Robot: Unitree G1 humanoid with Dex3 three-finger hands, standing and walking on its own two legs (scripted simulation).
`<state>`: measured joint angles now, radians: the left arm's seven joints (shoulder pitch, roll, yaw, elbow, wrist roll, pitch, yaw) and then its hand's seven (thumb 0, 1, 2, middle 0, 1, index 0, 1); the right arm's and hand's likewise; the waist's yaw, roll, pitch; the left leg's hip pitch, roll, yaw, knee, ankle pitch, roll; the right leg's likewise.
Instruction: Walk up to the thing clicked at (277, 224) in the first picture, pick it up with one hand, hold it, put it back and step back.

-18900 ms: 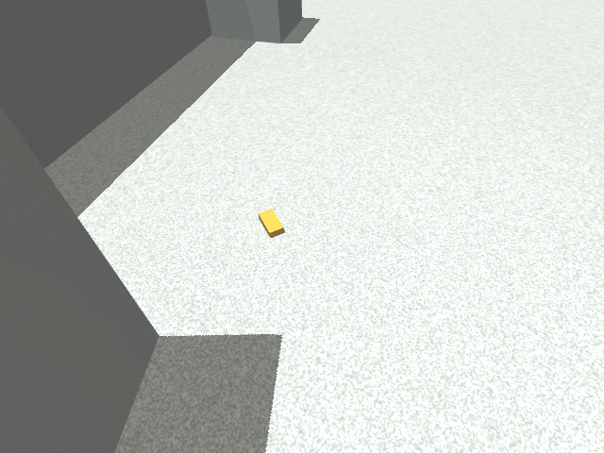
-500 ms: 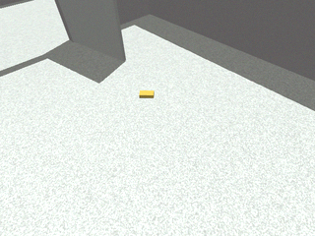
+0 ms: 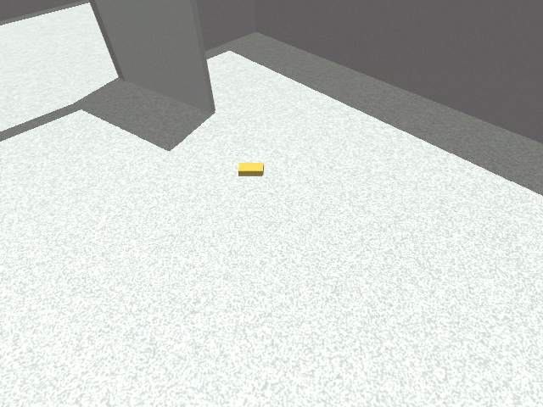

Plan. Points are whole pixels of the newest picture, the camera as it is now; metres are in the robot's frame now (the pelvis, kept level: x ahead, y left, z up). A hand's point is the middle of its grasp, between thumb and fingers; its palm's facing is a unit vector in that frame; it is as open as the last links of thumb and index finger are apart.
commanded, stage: stand
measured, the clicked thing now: (251, 169) +1.47 +0.19 -0.77
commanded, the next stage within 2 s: none
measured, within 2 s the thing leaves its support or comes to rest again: neither
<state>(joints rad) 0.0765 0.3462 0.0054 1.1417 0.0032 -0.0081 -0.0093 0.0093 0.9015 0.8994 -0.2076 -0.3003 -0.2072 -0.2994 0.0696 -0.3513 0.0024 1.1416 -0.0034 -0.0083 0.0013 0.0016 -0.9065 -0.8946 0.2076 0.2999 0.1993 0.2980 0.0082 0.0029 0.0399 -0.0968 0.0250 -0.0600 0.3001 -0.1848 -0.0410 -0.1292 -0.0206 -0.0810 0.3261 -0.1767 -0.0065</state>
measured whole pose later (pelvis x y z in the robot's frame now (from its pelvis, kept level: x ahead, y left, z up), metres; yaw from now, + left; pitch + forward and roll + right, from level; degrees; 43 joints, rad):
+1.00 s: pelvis +0.00 +0.00 +0.00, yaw -1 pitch -1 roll +0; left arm 0.10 0.35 0.00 1.14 0.01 -0.01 -0.01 0.01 0.90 0.90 -0.21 -0.30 -0.21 -0.30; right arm 0.11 -0.35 0.01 1.13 -0.01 -0.01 0.00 0.00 -0.91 -0.89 0.21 0.30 0.20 0.30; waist 0.01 0.00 0.04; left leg -0.09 0.03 -0.05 0.30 -0.19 -0.04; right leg -0.13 -0.01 -0.07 0.33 -0.18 -0.01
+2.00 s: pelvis +0.01 +0.00 +0.00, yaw -1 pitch -1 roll +0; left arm 0.10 0.35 0.00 1.13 0.01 -0.01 -0.01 0.01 0.90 0.90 -0.21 -0.30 -0.21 -0.30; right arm 0.12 -0.35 0.01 1.12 -0.01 -0.01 0.00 0.00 -0.91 -0.89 0.21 0.30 0.20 0.30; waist 0.00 0.01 0.04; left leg -0.08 0.04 -0.04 0.29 -0.20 -0.04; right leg -0.12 -0.01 -0.06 0.33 -0.19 -0.01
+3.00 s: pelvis +0.01 +0.00 +0.00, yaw -2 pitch -1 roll +0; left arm 0.11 0.35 0.00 1.13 0.01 -0.01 -0.01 0.01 0.90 0.90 -0.21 -0.30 -0.21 -0.30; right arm 0.12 -0.35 0.01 1.11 -0.01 -0.01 0.00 0.00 -0.91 -0.89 0.21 0.30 0.20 0.30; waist 0.00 0.01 0.04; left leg -0.07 0.04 -0.03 0.29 -0.20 -0.04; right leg -0.12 -0.01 -0.05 0.33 -0.18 -0.01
